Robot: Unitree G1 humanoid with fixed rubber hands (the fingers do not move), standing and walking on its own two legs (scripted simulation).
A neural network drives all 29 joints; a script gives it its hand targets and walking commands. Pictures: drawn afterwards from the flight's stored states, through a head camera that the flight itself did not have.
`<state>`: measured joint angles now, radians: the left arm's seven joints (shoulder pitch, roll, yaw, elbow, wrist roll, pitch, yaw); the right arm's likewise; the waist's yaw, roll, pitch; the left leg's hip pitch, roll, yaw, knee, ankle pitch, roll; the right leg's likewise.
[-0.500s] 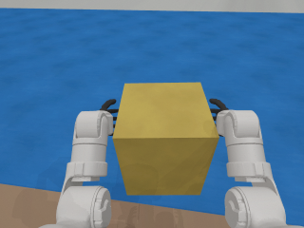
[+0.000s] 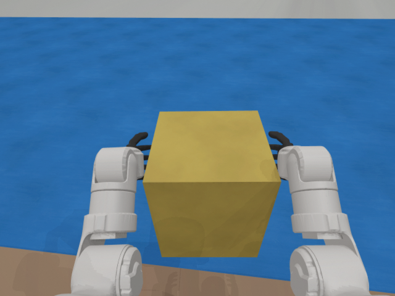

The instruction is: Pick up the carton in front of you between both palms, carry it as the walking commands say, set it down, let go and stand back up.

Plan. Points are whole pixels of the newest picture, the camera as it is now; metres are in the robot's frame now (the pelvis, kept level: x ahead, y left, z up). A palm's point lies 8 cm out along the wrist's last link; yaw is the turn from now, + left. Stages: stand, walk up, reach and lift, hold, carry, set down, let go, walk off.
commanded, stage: carry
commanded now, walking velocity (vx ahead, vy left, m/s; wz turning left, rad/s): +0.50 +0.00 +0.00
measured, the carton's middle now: (208, 185) +0.34 +0.00 +0.06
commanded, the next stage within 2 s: none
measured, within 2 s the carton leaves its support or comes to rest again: neither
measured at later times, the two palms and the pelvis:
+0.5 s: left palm (160, 113) +0.52 +0.11 +0.13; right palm (278, 109) +0.53 -0.19 +0.12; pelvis +0.16 -0.04 +0.00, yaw -2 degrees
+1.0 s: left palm (172, 67) +0.81 +0.11 +0.12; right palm (261, 67) +0.78 -0.19 +0.12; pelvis +0.42 -0.02 +0.00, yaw -2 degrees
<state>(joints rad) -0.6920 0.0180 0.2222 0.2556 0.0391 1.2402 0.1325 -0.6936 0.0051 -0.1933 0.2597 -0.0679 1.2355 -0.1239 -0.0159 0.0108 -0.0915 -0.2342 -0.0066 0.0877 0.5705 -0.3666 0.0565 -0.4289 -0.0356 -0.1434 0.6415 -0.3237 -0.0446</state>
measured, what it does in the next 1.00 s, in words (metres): walks ahead: left foot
